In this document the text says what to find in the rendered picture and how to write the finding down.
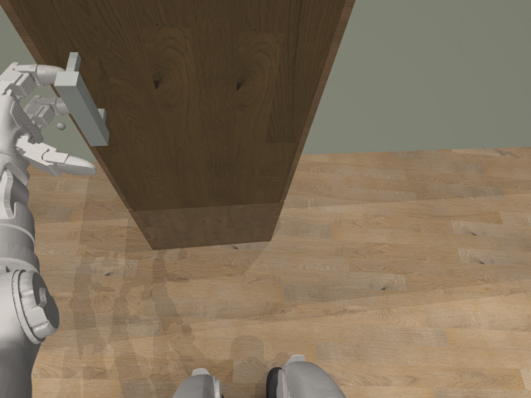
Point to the handle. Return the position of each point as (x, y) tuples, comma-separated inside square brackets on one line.
[(74, 93)]

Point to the cupboard door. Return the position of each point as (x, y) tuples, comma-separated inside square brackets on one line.
[(206, 100)]

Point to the robot shin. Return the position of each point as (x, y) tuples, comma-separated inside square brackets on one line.
[(200, 371), (295, 358)]

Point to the left robot forearm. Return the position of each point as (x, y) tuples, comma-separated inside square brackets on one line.
[(17, 230)]

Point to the robot left shin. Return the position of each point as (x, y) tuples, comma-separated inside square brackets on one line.
[(200, 371)]

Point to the left robot upper arm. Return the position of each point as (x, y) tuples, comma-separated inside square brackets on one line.
[(28, 314)]

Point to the robot left hand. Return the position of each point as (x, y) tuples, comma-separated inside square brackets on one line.
[(16, 83)]

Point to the robot right shin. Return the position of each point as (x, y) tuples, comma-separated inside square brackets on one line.
[(295, 358)]

